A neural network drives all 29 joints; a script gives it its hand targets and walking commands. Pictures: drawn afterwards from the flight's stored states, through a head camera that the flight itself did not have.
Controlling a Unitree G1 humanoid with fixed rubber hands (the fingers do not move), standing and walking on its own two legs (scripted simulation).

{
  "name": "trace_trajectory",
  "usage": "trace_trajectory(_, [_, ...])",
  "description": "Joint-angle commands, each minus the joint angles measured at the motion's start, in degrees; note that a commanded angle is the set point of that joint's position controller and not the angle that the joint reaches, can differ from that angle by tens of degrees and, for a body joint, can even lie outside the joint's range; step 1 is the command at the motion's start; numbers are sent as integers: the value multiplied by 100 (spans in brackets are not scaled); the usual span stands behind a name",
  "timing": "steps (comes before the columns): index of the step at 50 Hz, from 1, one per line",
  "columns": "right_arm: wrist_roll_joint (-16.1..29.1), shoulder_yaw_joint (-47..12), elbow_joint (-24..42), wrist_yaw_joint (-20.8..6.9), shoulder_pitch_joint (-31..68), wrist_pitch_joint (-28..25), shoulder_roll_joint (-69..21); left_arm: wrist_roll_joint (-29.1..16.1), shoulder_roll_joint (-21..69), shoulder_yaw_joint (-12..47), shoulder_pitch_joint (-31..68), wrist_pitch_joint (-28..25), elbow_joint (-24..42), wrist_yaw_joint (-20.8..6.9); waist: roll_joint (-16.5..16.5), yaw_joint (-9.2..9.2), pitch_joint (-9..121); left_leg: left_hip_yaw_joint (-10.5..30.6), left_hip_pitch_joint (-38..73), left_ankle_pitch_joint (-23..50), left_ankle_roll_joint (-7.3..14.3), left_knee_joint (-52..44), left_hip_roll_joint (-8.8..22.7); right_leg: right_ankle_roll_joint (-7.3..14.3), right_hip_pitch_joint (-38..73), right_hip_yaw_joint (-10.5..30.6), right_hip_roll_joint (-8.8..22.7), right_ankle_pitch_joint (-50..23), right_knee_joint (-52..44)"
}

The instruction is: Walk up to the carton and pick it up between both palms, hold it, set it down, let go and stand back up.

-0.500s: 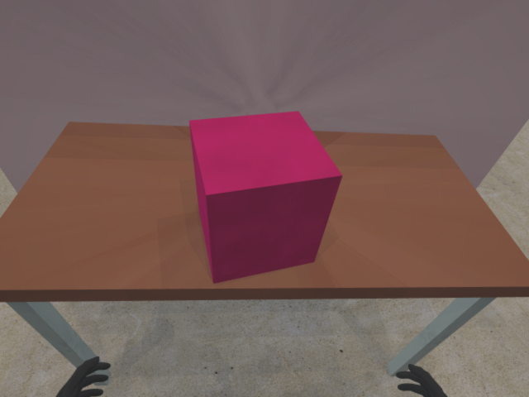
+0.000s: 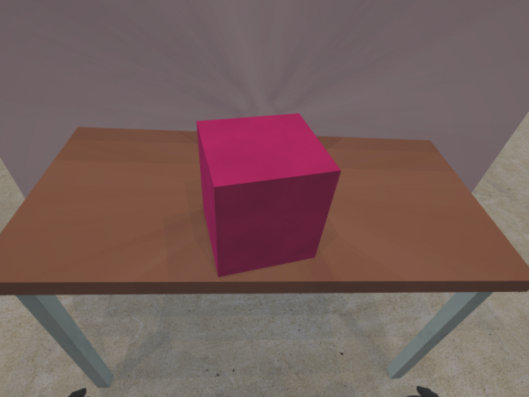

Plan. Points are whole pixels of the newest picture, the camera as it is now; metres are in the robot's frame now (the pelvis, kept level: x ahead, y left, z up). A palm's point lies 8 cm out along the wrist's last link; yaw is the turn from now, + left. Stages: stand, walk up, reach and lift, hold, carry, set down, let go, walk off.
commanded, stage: stand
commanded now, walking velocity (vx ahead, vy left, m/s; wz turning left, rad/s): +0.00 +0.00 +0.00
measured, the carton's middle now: (259, 193) +0.49 +0.04 +0.05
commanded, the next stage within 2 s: none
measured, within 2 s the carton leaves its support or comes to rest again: neither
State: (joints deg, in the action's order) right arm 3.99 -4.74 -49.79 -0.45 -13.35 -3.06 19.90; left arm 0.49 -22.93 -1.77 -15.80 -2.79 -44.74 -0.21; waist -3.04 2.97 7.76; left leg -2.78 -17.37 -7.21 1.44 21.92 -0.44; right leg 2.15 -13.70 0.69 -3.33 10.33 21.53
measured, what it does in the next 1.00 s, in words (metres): stands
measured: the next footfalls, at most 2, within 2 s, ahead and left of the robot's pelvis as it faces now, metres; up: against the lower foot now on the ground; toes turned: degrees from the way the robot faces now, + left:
none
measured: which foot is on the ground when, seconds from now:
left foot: down 0.00-1.00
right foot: down 0.00-1.00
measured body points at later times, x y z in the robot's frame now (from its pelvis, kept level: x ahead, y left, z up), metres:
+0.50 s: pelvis +0.00 +0.00 +0.00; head -0.03 +0.02 +0.45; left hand +0.09 +0.32 -0.11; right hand +0.12 -0.28 -0.10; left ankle +0.05 +0.10 -0.74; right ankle +0.01 -0.10 -0.74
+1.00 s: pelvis +0.00 +0.00 +0.00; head -0.03 +0.02 +0.45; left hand +0.08 +0.32 -0.11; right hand +0.11 -0.28 -0.11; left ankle +0.05 +0.10 -0.74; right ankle +0.01 -0.10 -0.74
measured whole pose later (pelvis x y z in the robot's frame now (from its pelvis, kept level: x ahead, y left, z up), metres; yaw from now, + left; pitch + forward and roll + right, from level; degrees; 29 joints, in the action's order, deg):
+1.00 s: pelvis +0.00 +0.00 +0.00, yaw +0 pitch +2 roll -1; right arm 4.0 -4.7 -53.3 -0.5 -13.4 -2.2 20.2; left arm 0.5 -23.5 -1.8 -15.8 -2.9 -47.7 -0.2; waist -1.9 3.0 7.7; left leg -2.8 -17.4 -7.2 1.6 22.0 -0.4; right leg 2.0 -13.7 0.7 -3.3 10.3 21.5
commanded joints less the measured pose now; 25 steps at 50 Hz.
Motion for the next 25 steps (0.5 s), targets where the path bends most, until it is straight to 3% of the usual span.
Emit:
trace_trajectory(1, [-555, 724, 122, 25, 369, -65, 1149, 228, -1063, -250, 252, -222, -333, 23, 645, -297, -304, 872, 521, -479, 184, 120, 703, -147, 149, 1061, 1179, 408, -656])
trace_trajectory(2, [-574, 711, -32, 32, 269, -80, 1235, 157, -1135, -256, -8, -218, -359, 36, 718, -155, -468, 909, 389, -450, 211, -16, 688, -92, 356, 1068, 1169, 172, -622])
trace_trajectory(3, [-564, 740, -70, 57, 312, -69, 1229, 125, -1096, -195, 79, -171, -342, 29, 670, -215, -276, 980, 642, -333, 256, -82, 717, 63, 377, 903, 1061, 137, -517])
trace_trajectory(4, [-539, 677, -48, 83, 391, -69, 1255, 116, -1123, -199, 17, -139, -399, 61, 858, -301, -367, 1009, 683, -375, 269, -31, 740, 9, 264, 970, 1093, 20, -520])
trace_trajectory(5, [-523, 688, -52, 96, 133, -80, 1265, 128, -1088, -238, -81, -199, -398, 20, 271, -227, -162, 984, 720, -164, 245, -100, 795, 75, 483, 894, 1119, 77, -433])
trace_trajectory(6, [-531, 737, 8, 64, 336, -81, 1257, 158, -1000, -212, -135, -211, -459, 41, 787, -140, -375, 946, 833, -33, 205, -38, 710, -108, 262, 980, 1108, -196, -513])
trace_trajectory(7, [-642, 719, 74, 36, 445, -56, 1350, 128, -1174, -217, 109, -149, -350, 36, 956, -190, -427, 886, 801, -94, 195, -90, 718, 3, 134, 771, 945, -2, -505])
trace_trajectory(8, [-598, 679, -32, 43, 431, -66, 1164, 170, -1109, -248, 43, -178, -393, 38, 561, -196, -243, 917, 832, -98, 166, -104, 803, 2, 252, 736, 959, 249, -382])
trace_trajectory(9, [-575, 670, -66, 53, 221, -106, 1170, 145, -1094, -203, -102, -216, -374, 30, 656, -111, -324, 972, 731, -67, 207, -93, 769, -29, 286, 858, 1083, 219, -465])
trace_trajectory(10, [-582, 724, -123, 63, 498, -89, 1359, 160, -1237, -260, -20, -179, -422, 35, 849, -152, -488, 910, 753, -213, 201, -188, 756, 96, 86, 923, 1081, 181, -449])
trace_trajectory(11, [-517, 715, -92, 84, 343, -76, 1325, 148, -1183, -225, 62, -142, -392, 2, 626, -252, -434, 1012, 776, -313, 228, -240, 759, 117, 155, 845, 975, 255, -384])
trace_trajectory(12, [-517, 670, -58, 78, 414, -69, 1214, 104, -1026, -164, 56, -155, -409, -7, 996, -169, -178, 944, 798, -146, 226, -158, 818, 57, 309, 754, 931, 206, -397])
trace_trajectory(13, [-475, 714, -6, 60, 430, -75, 1322, 127, -1040, -195, -214, -171, -531, 8, 882, -117, -430, 988, 574, -315, 204, -72, 789, 14, 254, 919, 1006, 110, -526])
trace_trajectory(14, [-541, 717, -82, 42, 288, -48, 1391, 182, -1121, -207, 47, -154, -627, 31, 701, -257, -408, 945, 587, -260, 158, -126, 680, -96, 246, 902, 1049, 89, -473])
trace_trajectory(15, [-528, 707, -166, 53, 169, -52, 1364, 124, -1209, -249, 60, -109, -528, 53, 723, -203, -377, 933, 773, -414, 140, -176, 695, -21, 156, 877, 1060, 421, -453])
trace_trajectory(16, [-547, 695, -171, 80, 191, -69, 1384, 120, -1094, -186, 189, -107, -480, 15, 627, -311, -483, 1008, 730, -401, 178, -159, 753, 93, 14, 841, 970, 429, -353])
trace_trajectory(17, [-525, 725, -217, 89, 324, -70, 1502, 164, -864, -189, 117, -127, -459, -3, 474, -211, -682, 973, 490, -646, 175, -72, 767, -16, 14, 808, 979, 513, -604])
trace_trajectory(18, [-529, 720, -135, 59, 90, -30, 1388, 104, -963, -162, 14, -138, -477, 7, 622, -322, -413, 965, 707, -774, 136, -148, 746, 17, 21, 858, 953, 621, -491])
trace_trajectory(19, [-571, 697, -113, 44, 382, -53, 1281, 107, -1051, -160, 20, -135, -546, 25, 741, -239, -562, 965, 719, -563, 181, -169, 707, 22, -71, 855, 921, 474, -504])
trace_trajectory(20, [-575, 698, -109, 48, 307, -43, 1247, 223, -1070, -211, 76, -169, -560, 52, 419, -313, -830, 989, 481, -443, 215, -129, 753, -15, -90, 913, 1028, 389, -525])
trace_trajectory(21, [-514, 661, -128, 39, 468, -61, 1133, 201, -1014, -172, 49, -164, -527, 25, 748, -310, -548, 943, 743, -550, 170, -109, 767, -1, 34, 913, 1022, 449, -534])
trace_trajectory(22, [-564, 652, -111, 50, 475, -43, 1401, 89, -1153, -200, 31, -152, -461, -8, 673, -190, -263, 928, 752, -279, 206, -173, 746, -4, 206, 810, 959, 245, -453])
trace_trajectory(23, [-511, 664, -164, 77, 196, -46, 1428, 117, -1117, -205, -20, -165, -518, 20, 499, -238, -315, 1015, 631, -97, 251, -73, 815, -59, 298, 880, 1058, 110, -466])
trace_trajectory(24, [-519, 663, -167, 91, 401, -38, 1201, 118, -1026, -163, -1, -154, -642, 54, 528, -272, -598, 904, 558, -198, 161, -54, 742, -272, 215, 952, 1182, 0, -553])
trace_trajectory(25, [-539, 704, -212, 92, 417, -15, 1333, 128, -1120, -216, -32, -146, -654, 72, 435, -269, -450, 892, 689, -85, 169, 83, 667, -207, 224, 852, 1078, -83, -649])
